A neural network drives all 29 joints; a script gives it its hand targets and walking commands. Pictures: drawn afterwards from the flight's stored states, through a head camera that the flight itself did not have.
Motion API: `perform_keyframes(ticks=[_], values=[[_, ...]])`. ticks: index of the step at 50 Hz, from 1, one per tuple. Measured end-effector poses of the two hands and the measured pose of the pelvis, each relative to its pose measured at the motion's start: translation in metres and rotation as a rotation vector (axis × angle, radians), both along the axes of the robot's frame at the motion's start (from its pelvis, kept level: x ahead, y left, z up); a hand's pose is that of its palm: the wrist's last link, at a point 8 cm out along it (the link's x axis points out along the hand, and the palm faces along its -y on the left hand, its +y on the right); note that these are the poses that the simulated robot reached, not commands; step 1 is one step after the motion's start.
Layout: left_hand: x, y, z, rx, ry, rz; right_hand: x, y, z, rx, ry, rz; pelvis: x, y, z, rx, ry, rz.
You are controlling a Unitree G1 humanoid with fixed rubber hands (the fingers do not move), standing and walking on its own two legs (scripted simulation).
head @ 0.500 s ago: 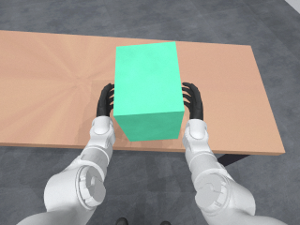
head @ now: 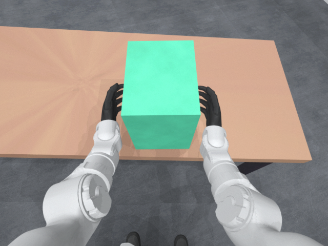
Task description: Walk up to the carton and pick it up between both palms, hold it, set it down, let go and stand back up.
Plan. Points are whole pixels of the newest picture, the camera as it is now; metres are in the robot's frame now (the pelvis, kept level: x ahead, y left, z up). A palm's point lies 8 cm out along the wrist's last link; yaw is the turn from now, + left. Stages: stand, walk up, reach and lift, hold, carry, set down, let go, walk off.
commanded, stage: set down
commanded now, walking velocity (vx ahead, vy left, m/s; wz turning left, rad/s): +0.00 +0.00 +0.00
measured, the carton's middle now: (161, 100) +0.49 +0.01 -0.04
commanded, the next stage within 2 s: none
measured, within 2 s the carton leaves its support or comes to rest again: rests again in 0.14 s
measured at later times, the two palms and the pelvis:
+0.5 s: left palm (100, 109) +0.44 +0.16 +0.00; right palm (207, 120) +0.42 -0.10 +0.00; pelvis -0.02 +0.01 -0.01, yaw +0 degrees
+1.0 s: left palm (83, 127) +0.38 +0.19 +0.02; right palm (223, 136) +0.36 -0.13 +0.02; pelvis -0.05 +0.01 -0.01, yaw +2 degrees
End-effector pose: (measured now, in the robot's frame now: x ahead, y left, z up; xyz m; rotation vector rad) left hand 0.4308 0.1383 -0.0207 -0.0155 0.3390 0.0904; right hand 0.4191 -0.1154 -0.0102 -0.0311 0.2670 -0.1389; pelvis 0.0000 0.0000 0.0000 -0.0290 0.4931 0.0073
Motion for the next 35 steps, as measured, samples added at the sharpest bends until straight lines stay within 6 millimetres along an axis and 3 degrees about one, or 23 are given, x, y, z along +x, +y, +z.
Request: perform_keyframes(ticks=[5, 18, 35], values=[[0.005, 0.007, 0.000, 0.013, -0.005, -0.002, -0.006, 0.005, -0.012, 0.016, 0.031, 0.018, -0.002, 0.001, -0.003, -0.002, 0.015, -0.001], [0.007, 0.018, 0.006, 0.039, -0.016, -0.020, -0.002, 0.012, -0.010, 0.030, 0.022, 0.051, -0.013, 0.010, -0.013, -0.021, 0.057, 0.004], [-0.005, 0.029, 0.054, 0.030, -0.090, -0.035, -0.015, 0.010, 0.039, 0.025, -0.030, 0.042, -0.032, 0.015, -0.005, -0.024, -0.037, 0.015]])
